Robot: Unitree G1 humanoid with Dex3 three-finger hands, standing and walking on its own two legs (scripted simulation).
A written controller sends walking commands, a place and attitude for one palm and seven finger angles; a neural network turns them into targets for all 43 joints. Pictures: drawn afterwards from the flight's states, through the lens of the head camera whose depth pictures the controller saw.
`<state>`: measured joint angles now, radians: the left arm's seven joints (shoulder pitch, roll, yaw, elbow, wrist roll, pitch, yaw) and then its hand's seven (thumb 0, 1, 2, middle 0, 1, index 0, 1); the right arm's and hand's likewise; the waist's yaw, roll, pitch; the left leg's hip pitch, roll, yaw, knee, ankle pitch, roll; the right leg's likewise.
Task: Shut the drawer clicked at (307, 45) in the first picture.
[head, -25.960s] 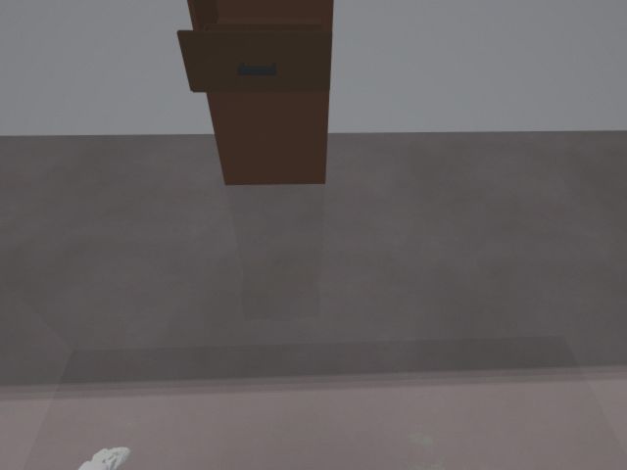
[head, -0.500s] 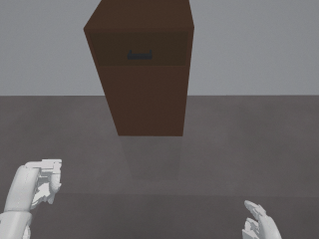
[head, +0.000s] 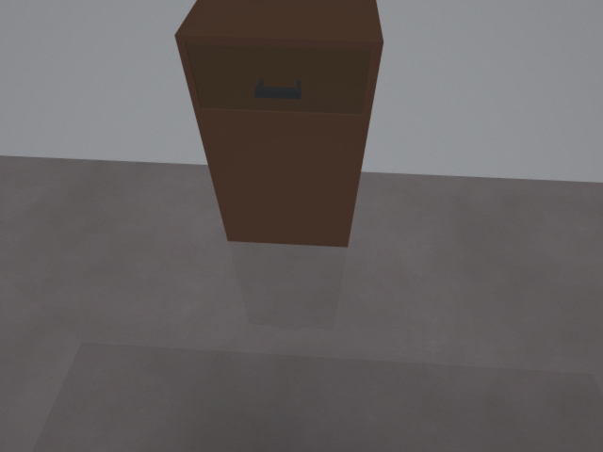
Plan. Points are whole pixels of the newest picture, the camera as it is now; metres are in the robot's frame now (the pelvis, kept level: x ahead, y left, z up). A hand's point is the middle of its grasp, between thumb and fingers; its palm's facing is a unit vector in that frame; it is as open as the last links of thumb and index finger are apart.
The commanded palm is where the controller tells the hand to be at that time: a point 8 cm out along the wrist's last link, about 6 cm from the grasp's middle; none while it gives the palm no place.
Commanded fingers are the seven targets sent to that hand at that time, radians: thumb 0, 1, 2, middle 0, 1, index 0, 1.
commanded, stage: let the arm hang, fingers relaxed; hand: left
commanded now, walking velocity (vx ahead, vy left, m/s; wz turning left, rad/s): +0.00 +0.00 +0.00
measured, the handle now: (278, 88) +0.95 +0.12 -0.04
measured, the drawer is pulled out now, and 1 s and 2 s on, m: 0.00 0.00 0.00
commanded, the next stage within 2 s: look to check the result in 0.52 s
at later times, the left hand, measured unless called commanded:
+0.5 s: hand out of the picture +0.06 +0.17 -0.17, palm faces -0.01 -0.98 -0.21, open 7.3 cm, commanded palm none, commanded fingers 0.00 0.90 0.90 -0.20 -0.30 -0.20 -0.30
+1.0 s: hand out of the picture +0.07 +0.19 -0.16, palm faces +0.00 -0.96 -0.28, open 7.3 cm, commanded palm none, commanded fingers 0.00 0.90 0.90 -0.20 -0.30 -0.20 -0.30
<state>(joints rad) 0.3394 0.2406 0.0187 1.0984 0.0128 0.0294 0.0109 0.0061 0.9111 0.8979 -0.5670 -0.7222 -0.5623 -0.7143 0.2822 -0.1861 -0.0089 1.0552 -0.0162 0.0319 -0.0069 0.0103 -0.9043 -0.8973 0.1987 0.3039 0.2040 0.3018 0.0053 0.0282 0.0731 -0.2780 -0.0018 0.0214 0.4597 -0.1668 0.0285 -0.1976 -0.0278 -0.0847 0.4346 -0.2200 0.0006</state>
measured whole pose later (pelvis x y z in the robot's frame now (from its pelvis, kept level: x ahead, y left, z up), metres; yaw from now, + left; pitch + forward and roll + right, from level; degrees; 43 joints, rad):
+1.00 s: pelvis +0.03 -0.02 +0.01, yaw -1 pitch -2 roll +0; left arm 0.17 0.24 0.03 1.15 0.01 -0.01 0.01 0.00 0.91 0.90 -0.20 -0.30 -0.20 -0.30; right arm 0.16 -0.24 -0.02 1.14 -0.01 0.00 -0.02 0.01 -0.91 -0.90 0.20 0.30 0.20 0.30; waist -0.01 0.02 0.07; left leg -0.18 0.02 0.03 0.37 -0.16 0.00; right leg -0.11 0.00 -0.08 0.35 -0.22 -0.02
